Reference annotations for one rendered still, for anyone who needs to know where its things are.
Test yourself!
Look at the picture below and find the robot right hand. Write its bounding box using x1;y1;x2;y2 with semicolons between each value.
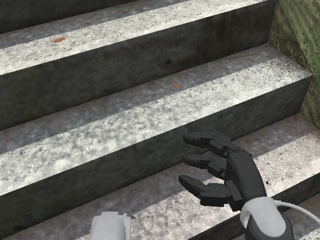
178;129;269;212

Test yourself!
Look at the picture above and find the left robot thigh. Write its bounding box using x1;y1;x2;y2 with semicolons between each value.
89;211;131;240

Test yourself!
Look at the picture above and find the robot right forearm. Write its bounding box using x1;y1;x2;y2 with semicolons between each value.
240;196;295;240

